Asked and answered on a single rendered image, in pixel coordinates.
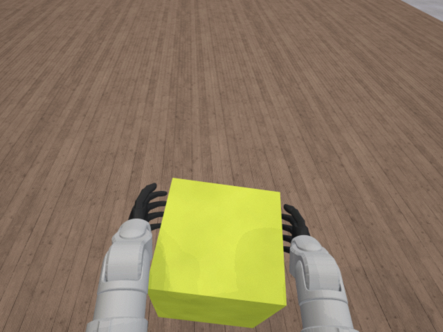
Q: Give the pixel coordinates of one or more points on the left robot forearm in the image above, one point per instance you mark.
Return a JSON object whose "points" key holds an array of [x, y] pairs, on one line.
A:
{"points": [[124, 279]]}

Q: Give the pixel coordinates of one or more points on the left robot hand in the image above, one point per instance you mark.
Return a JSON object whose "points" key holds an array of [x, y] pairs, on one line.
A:
{"points": [[142, 206]]}

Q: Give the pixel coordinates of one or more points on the carton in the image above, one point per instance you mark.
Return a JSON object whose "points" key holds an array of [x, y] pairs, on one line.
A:
{"points": [[219, 255]]}

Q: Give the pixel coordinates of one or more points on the right robot hand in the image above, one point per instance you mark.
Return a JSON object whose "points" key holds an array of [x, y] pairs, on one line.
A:
{"points": [[297, 226]]}

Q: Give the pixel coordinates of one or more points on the right robot forearm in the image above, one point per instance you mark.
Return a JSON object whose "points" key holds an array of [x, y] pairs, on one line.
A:
{"points": [[320, 289]]}

